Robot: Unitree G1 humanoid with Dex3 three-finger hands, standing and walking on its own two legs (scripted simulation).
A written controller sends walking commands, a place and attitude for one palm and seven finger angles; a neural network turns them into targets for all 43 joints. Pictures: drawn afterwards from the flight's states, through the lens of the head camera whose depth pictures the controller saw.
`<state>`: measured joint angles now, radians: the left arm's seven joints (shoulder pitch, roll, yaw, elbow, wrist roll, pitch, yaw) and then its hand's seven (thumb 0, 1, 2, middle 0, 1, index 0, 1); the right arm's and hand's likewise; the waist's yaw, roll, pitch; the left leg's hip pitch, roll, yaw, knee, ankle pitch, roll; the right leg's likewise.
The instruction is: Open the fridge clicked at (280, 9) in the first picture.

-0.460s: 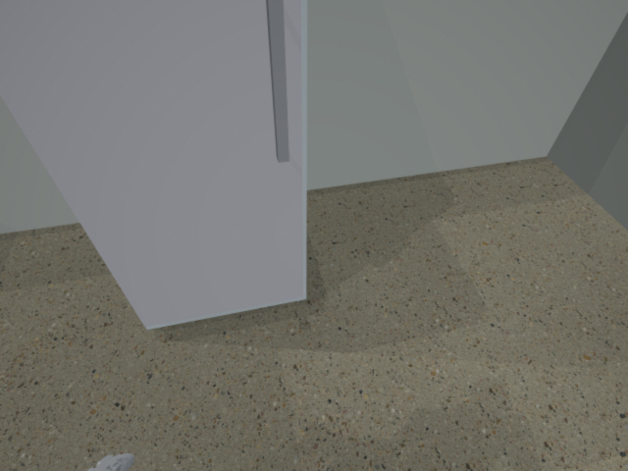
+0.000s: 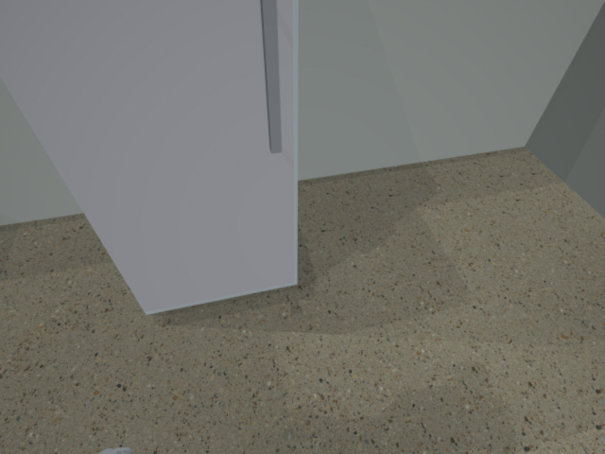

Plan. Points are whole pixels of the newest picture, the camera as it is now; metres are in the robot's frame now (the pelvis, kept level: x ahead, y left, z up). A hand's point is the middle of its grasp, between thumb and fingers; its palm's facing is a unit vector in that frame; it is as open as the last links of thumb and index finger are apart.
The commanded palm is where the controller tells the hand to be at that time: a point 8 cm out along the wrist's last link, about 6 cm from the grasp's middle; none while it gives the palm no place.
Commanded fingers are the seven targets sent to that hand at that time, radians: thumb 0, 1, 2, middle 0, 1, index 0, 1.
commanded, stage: stand and wait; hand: right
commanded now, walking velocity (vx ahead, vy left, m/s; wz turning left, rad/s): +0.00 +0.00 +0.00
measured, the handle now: (270, 78) +0.78 +0.11 +0.13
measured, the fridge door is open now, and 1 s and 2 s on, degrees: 0 0 0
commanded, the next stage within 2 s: look at it before walking up in 0.40 s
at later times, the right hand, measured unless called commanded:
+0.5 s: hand out of the picture +0.08 -0.24 -0.15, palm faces -0.04 +0.94 -0.34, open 7.4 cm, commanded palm none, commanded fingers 0.00 -0.90 -0.90 0.20 0.30 0.20 0.30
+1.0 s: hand out of the picture +0.09 -0.24 -0.15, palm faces -0.03 +0.94 -0.34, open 7.4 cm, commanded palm none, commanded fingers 0.00 -0.90 -0.90 0.20 0.30 0.20 0.30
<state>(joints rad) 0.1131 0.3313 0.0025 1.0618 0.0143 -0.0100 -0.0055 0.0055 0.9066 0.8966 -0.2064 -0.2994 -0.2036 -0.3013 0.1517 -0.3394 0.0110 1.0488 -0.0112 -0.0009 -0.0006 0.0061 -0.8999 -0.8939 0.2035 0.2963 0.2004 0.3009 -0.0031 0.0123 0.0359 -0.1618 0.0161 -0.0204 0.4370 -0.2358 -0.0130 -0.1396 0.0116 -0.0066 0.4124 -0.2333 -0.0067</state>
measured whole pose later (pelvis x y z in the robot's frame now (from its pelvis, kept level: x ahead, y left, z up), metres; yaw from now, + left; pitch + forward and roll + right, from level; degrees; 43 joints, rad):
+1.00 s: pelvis +0.00 +0.01 +0.00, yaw +0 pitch -2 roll +0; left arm 0.10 0.34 0.00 1.11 0.01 -0.02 0.00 0.00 0.91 0.90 -0.21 -0.30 -0.20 -0.30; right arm 0.12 -0.34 0.01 1.08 -0.01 -0.01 0.00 0.01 -0.90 -0.89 0.20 0.30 0.20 0.30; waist 0.00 0.01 0.04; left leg -0.14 0.00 -0.02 0.38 -0.21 0.00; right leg -0.12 -0.01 0.00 0.35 -0.21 0.01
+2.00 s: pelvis -0.03 -0.02 +0.00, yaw +15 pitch +0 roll +1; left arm 0.24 0.17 0.03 0.98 0.02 -0.01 0.02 0.00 0.91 0.90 -0.20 -0.30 -0.20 -0.30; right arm 0.26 -0.25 -0.08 0.97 -0.03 0.06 0.00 0.01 -0.90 -0.89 0.20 0.30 0.20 0.30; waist -0.01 0.06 -0.01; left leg -0.48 -0.07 -0.08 0.96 -0.37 -0.03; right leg -0.15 -0.01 -0.04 0.46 -0.31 -0.03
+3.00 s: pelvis +0.24 +0.08 +0.00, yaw +17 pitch -1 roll +1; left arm 0.20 0.14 0.03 1.03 0.01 -0.07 0.04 -0.02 0.96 0.90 -0.20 -0.30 -0.20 -0.30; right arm 0.30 -0.16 -0.05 1.10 -0.02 -0.01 -0.03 0.01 -0.91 -0.89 0.20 0.30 0.19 0.30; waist -0.02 0.06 0.06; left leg -0.44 0.08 0.03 1.07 -0.33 -0.03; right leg -0.23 -0.01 -0.19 0.44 -0.20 -0.09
